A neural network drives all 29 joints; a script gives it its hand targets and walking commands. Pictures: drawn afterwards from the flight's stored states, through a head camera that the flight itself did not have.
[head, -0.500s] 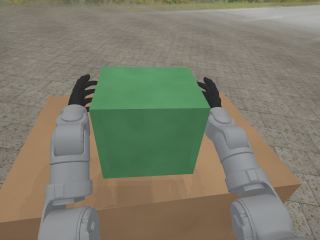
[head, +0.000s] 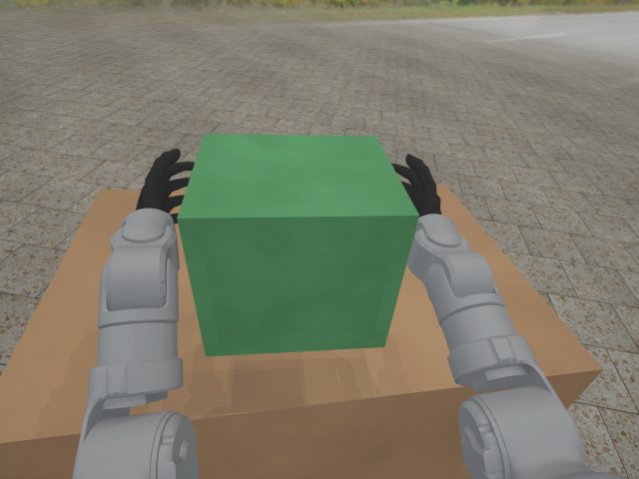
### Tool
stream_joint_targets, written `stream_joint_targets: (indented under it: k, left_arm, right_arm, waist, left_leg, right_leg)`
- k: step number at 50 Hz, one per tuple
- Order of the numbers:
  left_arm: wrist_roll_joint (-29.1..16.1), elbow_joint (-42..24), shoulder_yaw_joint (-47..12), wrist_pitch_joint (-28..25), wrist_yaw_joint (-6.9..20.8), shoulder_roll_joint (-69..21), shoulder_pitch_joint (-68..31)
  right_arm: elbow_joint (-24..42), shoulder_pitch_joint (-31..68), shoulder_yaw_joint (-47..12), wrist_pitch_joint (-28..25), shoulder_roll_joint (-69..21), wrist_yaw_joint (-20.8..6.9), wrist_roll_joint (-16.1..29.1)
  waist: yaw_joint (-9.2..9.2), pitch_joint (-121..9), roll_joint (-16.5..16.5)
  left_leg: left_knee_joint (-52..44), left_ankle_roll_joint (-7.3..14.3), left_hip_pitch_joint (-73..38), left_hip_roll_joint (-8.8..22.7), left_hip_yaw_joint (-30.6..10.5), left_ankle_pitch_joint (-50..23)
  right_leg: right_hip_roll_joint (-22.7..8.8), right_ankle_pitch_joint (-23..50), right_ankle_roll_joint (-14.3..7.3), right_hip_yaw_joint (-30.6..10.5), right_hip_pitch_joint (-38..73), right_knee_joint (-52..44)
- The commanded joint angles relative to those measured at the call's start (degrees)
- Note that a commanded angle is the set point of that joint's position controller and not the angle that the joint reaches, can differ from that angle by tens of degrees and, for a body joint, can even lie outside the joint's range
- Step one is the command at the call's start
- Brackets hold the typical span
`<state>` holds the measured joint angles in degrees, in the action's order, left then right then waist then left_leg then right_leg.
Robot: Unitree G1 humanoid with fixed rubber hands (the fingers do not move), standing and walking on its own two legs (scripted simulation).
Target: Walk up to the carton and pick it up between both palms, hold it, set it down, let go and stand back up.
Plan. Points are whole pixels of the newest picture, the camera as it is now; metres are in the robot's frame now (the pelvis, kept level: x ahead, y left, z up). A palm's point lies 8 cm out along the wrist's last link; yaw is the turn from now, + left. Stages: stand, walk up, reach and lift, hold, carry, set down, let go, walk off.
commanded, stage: hold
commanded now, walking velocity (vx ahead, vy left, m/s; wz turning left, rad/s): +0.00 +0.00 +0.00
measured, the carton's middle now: (294, 241) +0.37 +0.00 +0.17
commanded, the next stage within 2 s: set down in 1.06 s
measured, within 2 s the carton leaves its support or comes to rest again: neither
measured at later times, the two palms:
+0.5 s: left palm (153, 219) +0.36 +0.16 +0.22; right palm (419, 219) +0.36 -0.15 +0.21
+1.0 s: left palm (149, 217) +0.36 +0.17 +0.22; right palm (416, 215) +0.36 -0.15 +0.22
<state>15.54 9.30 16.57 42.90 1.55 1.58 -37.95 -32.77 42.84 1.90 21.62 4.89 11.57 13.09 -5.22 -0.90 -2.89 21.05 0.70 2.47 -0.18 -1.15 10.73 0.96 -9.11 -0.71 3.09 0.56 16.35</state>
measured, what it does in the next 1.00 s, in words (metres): stands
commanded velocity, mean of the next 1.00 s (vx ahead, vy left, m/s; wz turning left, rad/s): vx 0.00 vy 0.00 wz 0.00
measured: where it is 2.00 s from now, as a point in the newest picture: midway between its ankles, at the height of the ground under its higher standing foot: outside the picture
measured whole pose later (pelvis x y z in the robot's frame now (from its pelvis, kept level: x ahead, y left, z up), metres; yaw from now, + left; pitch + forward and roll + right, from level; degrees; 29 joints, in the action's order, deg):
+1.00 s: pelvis +0.00 +0.00 +0.00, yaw +0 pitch -8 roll -1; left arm 15.5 9.9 17.2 42.9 1.9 2.1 -38.1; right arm -33.7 43.7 1.6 21.9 4.6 11.8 12.8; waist -4.9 -0.8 -3.3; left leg 20.8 0.7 2.3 -0.2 -1.3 10.5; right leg 1.0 -8.9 -0.7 3.0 0.9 16.0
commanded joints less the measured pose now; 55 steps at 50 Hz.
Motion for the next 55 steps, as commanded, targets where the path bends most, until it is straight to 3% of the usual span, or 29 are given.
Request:
stream_joint_targets:
  k: [1,5,7,9,11,13,14,17,19,21,22,27,31,34,37,41,44,45,47,50,52,53,55]
  left_arm:
    - [-9.2,-5.0,-28.5,-3.8,6.0,-34.8,-40.4]
    - [-7.3,-3.3,-26.1,-3.4,6.3,-33.7,-40.5]
    - [-8.6,-6.3,-27.0,-3.7,6.4,-34.2,-39.6]
    - [-9.7,-7.8,-29.6,-3.4,6.3,-34.9,-39.3]
    - [-7.9,-5.1,-27.0,-2.9,7.0,-33.1,-37.7]
    - [-7.7,-6.0,-26.2,-3.0,7.8,-32.5,-38.1]
    - [-8.1,-7.0,-26.6,-3.2,7.9,-32.4,-38.4]
    - [-8.3,-8.3,-27.1,-3.3,8.0,-32.3,-39.4]
    - [-9.1,-8.4,-29.1,-3.2,7.8,-33.6,-39.6]
    - [-8.7,-9.1,-29.7,-3.0,7.5,-33.9,-39.7]
    - [-9.3,-9.4,-30.1,-3.1,7.5,-34.5,-39.7]
    - [-9.4,-6.5,-29.5,-3.3,6.7,-34.8,-41.6]
    - [-8.8,-4.9,-28.2,-3.8,5.7,-34.6,-41.0]
    - [-9.1,-5.6,-27.9,-3.7,6.2,-34.9,-39.3]
    - [-7.3,-2.5,-25.1,-3.2,6.8,-32.5,-38.5]
    - [-8.7,-6.0,-26.5,-3.3,7.5,-33.2,-39.4]
    - [-8.4,-5.3,-26.8,-3.8,7.5,-33.5,-42.0]
    - [-8.1,-4.2,-27.0,-3.5,7.4,-33.9,-41.2]
    - [-9.1,-5.6,-28.9,-3.8,7.0,-35.1,-41.4]
    - [-10.0,-6.8,-30.4,-4.2,6.3,-35.5,-42.5]
    - [-9.5,-3.4,-28.7,-4.0,6.3,-34.8,-42.6]
    - [-9.7,-4.9,-29.2,-4.2,6.1,-35.4,-42.6]
    - [-10.4,-4.9,-29.9,-4.7,6.6,-36.2,-41.4]
  right_arm:
    - [18.0,46.4,-20.5,-2.4,-36.2,-5.8,5.7]
    - [15.5,46.6,-20.2,-2.1,-36.1,-5.8,5.6]
    - [19.5,46.7,-22.0,-2.6,-36.8,-5.4,6.8]
    - [21.3,46.0,-22.4,-2.5,-36.0,-4.8,7.6]
    - [17.5,43.0,-21.5,-1.1,-34.7,-4.2,7.0]
    - [18.5,43.2,-21.4,-1.2,-35.7,-4.3,6.3]
    - [17.7,41.6,-21.0,-0.9,-35.5,-4.3,6.1]
    - [19.4,43.4,-22.4,-1.2,-36.8,-4.2,6.7]
    - [19.7,43.1,-21.4,-1.3,-36.1,-4.0,6.9]
    - [19.2,42.4,-21.2,-1.0,-34.9,-4.2,7.5]
    - [21.7,44.0,-21.7,-1.3,-35.4,-4.3,7.4]
    - [19.7,46.8,-19.7,-1.8,-35.5,-5.8,5.4]
    - [18.1,47.0,-20.8,-2.4,-36.1,-6.3,5.1]
    - [19.4,46.5,-21.5,-2.5,-36.6,-5.6,5.8]
    - [15.7,45.3,-20.7,-1.9,-35.6,-5.3,5.6]
    - [18.8,45.3,-21.6,-2.2,-35.8,-4.8,7.1]
    - [15.9,44.5,-19.7,-1.5,-36.3,-5.0,5.5]
    - [16.5,45.7,-19.3,-1.9,-36.0,-5.3,5.3]
    - [17.3,45.2,-19.4,-2.2,-36.1,-5.5,5.3]
    - [17.7,45.0,-20.1,-2.1,-36.5,-5.3,5.9]
    - [15.7,46.0,-18.5,-2.0,-35.3,-5.7,4.4]
    - [16.2,45.8,-18.6,-2.3,-36.0,-6.0,4.4]
    - [17.9,46.2,-18.6,-3.0,-35.8,-6.3,5.1]
  waist:
    - [0.33,-20.6,4.6]
    - [1.17,-18.4,4.0]
    - [1.35,-22.5,3.4]
    - [-0.02,-24.2,5.2]
    - [-0.49,-19.2,4.1]
    - [-0.06,-19.5,2.5]
    - [-0.80,-19.8,3.1]
    - [0.00,-20.3,3.2]
    - [-1.77,-19.7,5.2]
    - [-1.72,-20.2,7.0]
    - [-1.44,-20.8,5.8]
    - [-0.37,-20.0,5.7]
    - [0.91,-21.8,4.2]
    - [0.89,-23.3,3.4]
    - [1.38,-18.7,2.5]
    - [0.48,-22.9,3.3]
    - [-0.75,-19.3,4.2]
    - [-0.26,-18.9,4.7]
    - [-1.31,-20.5,5.7]
    - [-1.42,-22.0,7.0]
    - [-1.24,-19.0,5.6]
    - [-1.46,-20.0,5.1]
    - [-1.50,-21.9,6.0]
  left_leg:
    - [-2.6,-2.0,-5.0,-1.7,0.9,-14.0]
    - [-3.6,-1.3,-3.5,-1.8,1.5,-11.4]
    - [-1.9,-1.5,-5.5,-1.8,1.2,-17.0]
    - [-0.6,-2.9,-7.8,-2.0,0.9,-20.4]
    - [-1.6,-2.5,-6.3,-2.2,1.2,-17.8]
    - [-2.7,-1.8,-4.3,-2.2,1.6,-14.6]
    - [-3.0,-2.0,-4.6,-2.2,1.4,-13.9]
    - [-2.5,-2.0,-4.9,-2.6,1.3,-15.9]
    - [-1.9,-3.0,-5.9,-2.4,0.9,-16.9]
    - [-1.5,-3.9,-7.0,-2.0,0.7,-19.1]
    - [-1.5,-3.6,-6.1,-1.9,0.8,-18.5]
    - [-4.0,-2.3,-4.2,-1.4,0.9,-10.1]
    - [-3.0,-1.6,-5.2,-1.5,1.1,-12.5]
    - [-3.0,-1.4,-5.6,-1.8,1.2,-13.9]
    - [-3.5,-1.0,-3.9,-2.0,1.5,-13.0]
    - [-2.2,-1.8,-5.8,-2.1,1.4,-15.7]
    - [-3.5,-2.0,-4.5,-2.1,1.7,-12.3]
    - [-3.5,-2.1,-4.7,-1.9,1.5,-11.8]
    - [-2.8,-2.7,-5.8,-1.7,1.1,-14.3]
    - [-2.3,-3.1,-5.3,-1.9,0.9,-14.0]
    - [-3.6,-2.7,-4.0,-1.5,0.9,-10.5]
    - [-4.0,-2.4,-4.3,-1.3,0.8,-10.2]
    - [-3.0,-2.9,-8.0,-1.5,0.3,-12.2]
  right_leg:
    - [2.2,7.4,2.6,0.4,2.4,-2.0]
    - [1.9,5.8,2.8,-0.1,2.7,-2.5]
    - [2.4,12.3,3.0,-0.1,5.0,-1.2]
    - [2.4,14.8,3.1,0.1,5.3,-1.3]
    - [2.0,14.4,3.5,-0.2,4.8,-1.8]
    - [1.9,12.6,3.6,-0.1,5.6,-1.8]
    - [1.7,12.6,3.7,-0.1,5.8,-1.5]
    - [1.7,14.3,3.9,0.1,6.1,-1.5]
    - [1.7,14.6,3.5,0.1,4.8,-1.5]
    - [2.2,14.0,3.2,0.3,4.6,-1.2]
    - [2.3,12.5,3.2,0.5,4.3,-1.4]
    - [2.1,3.5,2.4,0.7,1.0,-2.2]
    - [2.2,5.8,2.6,0.2,1.7,-2.1]
    - [2.2,8.8,3.1,0.0,3.8,-1.8]
    - [1.9,9.0,3.1,-0.3,4.2,-2.2]
    - [1.9,12.3,3.6,-0.3,5.6,-1.6]
    - [1.9,7.9,3.3,0.2,2.9,-2.3]
    - [1.9,6.6,3.0,0.3,2.1,-2.6]
    - [2.2,8.4,2.6,0.3,2.3,-2.2]
    - [1.8,7.6,2.8,0.1,2.2,-2.0]
    - [1.8,4.6,2.8,0.3,0.6,-2.7]
    - [2.2,4.6,2.7,0.6,1.0,-2.3]
    - [2.4,7.9,3.2,1.1,1.7,-1.8]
